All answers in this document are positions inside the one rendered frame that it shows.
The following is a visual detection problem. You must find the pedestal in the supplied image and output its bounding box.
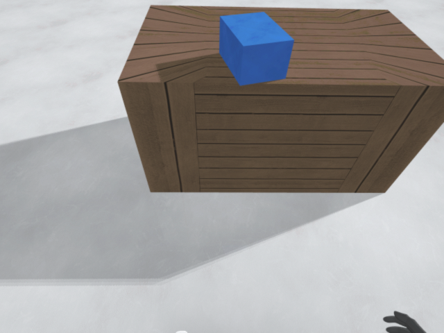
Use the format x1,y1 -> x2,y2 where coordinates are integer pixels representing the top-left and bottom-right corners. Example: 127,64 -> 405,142
118,5 -> 444,193

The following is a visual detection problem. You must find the right robot hand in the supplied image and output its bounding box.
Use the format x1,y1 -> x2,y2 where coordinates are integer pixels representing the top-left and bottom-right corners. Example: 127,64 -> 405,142
383,311 -> 426,333

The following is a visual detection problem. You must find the carton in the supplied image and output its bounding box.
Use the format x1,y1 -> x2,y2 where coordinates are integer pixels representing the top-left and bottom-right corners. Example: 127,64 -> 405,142
219,12 -> 294,86

